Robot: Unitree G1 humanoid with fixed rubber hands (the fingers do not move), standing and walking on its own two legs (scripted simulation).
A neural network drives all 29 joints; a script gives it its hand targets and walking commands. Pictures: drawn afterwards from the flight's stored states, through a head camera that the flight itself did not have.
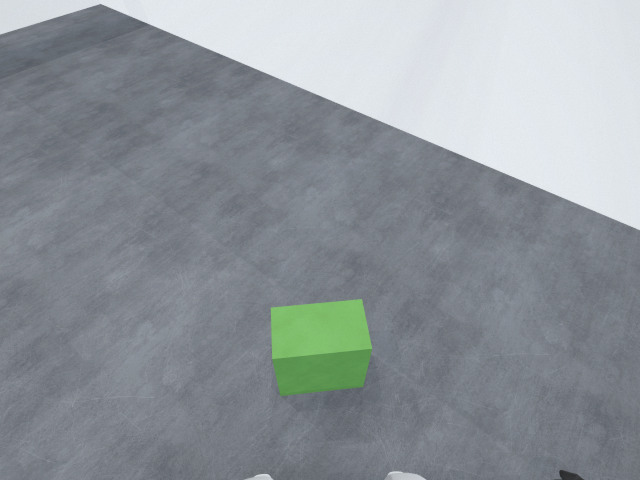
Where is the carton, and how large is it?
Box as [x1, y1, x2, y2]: [271, 299, 371, 395]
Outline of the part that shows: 361,299 271,308 272,359 280,395 362,386 371,351 371,345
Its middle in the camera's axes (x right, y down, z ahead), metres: -0.01 +0.33 +1.14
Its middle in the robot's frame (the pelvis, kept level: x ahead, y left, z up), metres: +0.56 +0.01 -0.61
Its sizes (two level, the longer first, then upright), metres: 0.258 0.150 0.274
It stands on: the floor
